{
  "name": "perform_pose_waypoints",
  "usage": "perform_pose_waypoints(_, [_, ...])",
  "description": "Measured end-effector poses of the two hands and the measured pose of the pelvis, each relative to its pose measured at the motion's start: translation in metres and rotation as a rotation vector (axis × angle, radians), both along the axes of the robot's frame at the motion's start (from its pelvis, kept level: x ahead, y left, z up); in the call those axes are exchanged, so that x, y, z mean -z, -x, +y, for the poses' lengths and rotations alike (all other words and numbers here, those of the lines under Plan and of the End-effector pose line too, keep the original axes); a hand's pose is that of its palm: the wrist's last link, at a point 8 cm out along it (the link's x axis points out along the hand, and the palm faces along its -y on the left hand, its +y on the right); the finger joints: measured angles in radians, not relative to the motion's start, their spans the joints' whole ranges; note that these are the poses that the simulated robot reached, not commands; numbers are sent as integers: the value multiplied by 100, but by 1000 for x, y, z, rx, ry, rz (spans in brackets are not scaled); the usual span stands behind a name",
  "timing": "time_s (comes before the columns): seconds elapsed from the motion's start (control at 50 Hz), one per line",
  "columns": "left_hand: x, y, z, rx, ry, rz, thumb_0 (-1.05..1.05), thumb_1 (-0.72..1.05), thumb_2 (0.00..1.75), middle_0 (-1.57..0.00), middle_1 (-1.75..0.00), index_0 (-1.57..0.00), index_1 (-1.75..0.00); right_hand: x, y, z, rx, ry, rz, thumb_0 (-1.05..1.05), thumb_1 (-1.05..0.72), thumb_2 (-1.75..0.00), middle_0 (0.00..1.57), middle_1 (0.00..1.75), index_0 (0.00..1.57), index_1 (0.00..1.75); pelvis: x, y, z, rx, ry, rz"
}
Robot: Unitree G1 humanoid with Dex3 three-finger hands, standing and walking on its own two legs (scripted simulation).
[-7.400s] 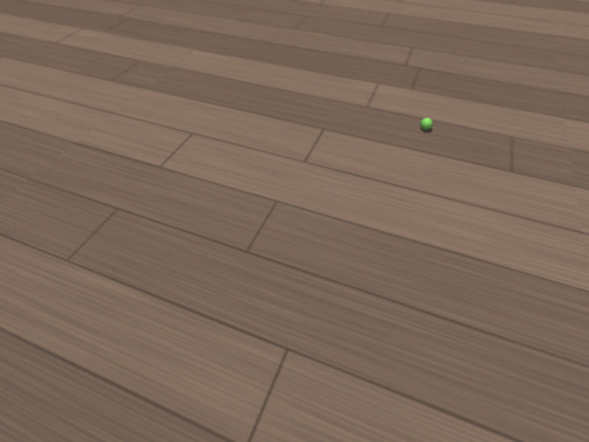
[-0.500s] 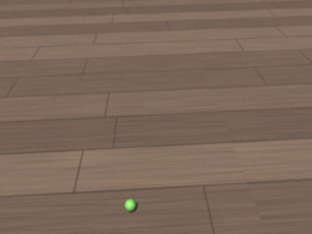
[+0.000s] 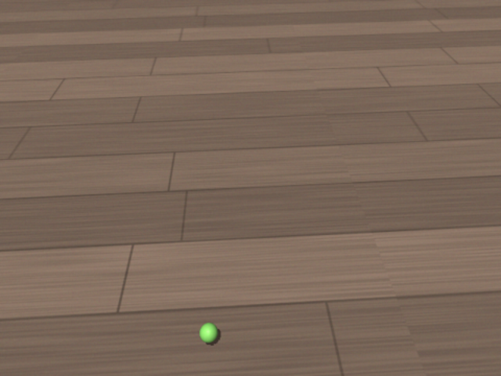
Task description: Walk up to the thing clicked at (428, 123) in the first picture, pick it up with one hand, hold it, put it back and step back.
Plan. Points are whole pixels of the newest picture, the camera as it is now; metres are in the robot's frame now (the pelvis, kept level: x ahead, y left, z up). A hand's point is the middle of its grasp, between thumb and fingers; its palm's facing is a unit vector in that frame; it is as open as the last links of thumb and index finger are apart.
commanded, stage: stand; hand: left
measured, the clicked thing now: (208, 332) +0.41 +0.20 -0.75
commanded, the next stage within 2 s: walk up in 0.54 s
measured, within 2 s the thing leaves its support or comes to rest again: neither
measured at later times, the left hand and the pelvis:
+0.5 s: hand out of the picture +0.07 +0.26 -0.16, palm faces -0.01 -0.94 -0.35, open 7.4 cm; pelvis +0.00 +0.00 +0.00, yaw +0 degrees
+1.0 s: hand out of the picture +0.07 +0.30 -0.19, palm faces -0.01 -0.92 -0.38, open 7.4 cm; pelvis -0.09 +0.03 -0.04, yaw +0 degrees
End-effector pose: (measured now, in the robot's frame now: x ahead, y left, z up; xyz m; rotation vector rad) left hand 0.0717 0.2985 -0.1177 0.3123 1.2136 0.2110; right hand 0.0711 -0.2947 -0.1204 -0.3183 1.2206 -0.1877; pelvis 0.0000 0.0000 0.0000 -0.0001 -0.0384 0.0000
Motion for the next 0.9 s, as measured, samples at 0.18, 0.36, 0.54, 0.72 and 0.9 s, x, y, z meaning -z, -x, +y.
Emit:
perform_pose_waypoints(0.18, [1, 6, 0, -4, 1, 17, 1, 91, 90, -21, -30, -20, -30, 1, 4, 0, -1, 0, 17, 1, -91, -90, 20, 30, 21, 30, 0, 0, 0, -2, 0, 3])
perform_pose_waypoints(0.36, [2, 7, 1, -6, 1, 24, 1, 91, 90, -21, -30, -20, -30, 2, 4, 1, -2, 1, 22, 1, -91, -90, 20, 30, 21, 30, 0, -1, 1, -3, 0, 4])
perform_pose_waypoints(0.54, [1, 4, 1, -3, 0, 15, 1, 91, 90, -21, -30, -20, -30, 1, 1, 1, -4, 1, 16, 1, -91, -90, 20, 30, 21, 30, 0, -3, 1, -4, 0, 5])
perform_pose_waypoints(0.72, [7, 4, 15, -24, -29, -15, 1, 91, 90, -21, -30, -20, -30, 4, 4, -11, 13, 31, 11, 1, -90, -90, 20, 30, 21, 30, 11, 26, 0, -5, 1, 13])
perform_pose_waypoints(0.9, [23, 13, 34, 30, -37, -64, 1, 91, 90, -21, -30, -20, -30, 8, 38, -12, 22, 80, -12, 1, -91, -90, 20, 30, 21, 30, 31, 64, 19, -5, -1, 3])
